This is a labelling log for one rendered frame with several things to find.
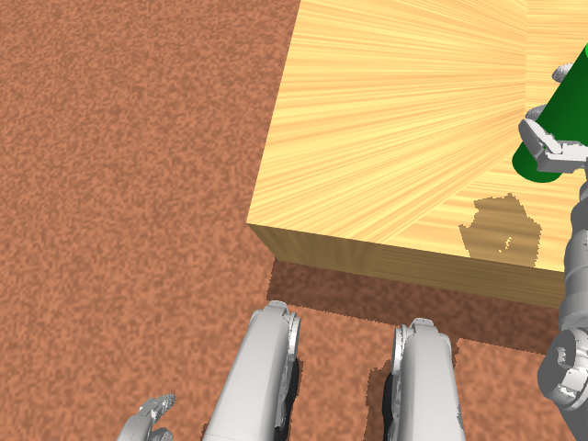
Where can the right robot arm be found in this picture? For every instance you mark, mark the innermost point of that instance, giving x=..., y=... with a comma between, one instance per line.
x=563, y=374

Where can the right robot hand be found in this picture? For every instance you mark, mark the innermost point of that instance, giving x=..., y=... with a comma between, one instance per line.
x=559, y=156

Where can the bottle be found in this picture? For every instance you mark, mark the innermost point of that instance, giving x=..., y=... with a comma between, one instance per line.
x=565, y=116

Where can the left robot hand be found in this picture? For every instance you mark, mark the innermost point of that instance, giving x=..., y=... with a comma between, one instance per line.
x=139, y=427

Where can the left robot foot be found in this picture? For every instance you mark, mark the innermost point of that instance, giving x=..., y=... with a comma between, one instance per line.
x=281, y=433

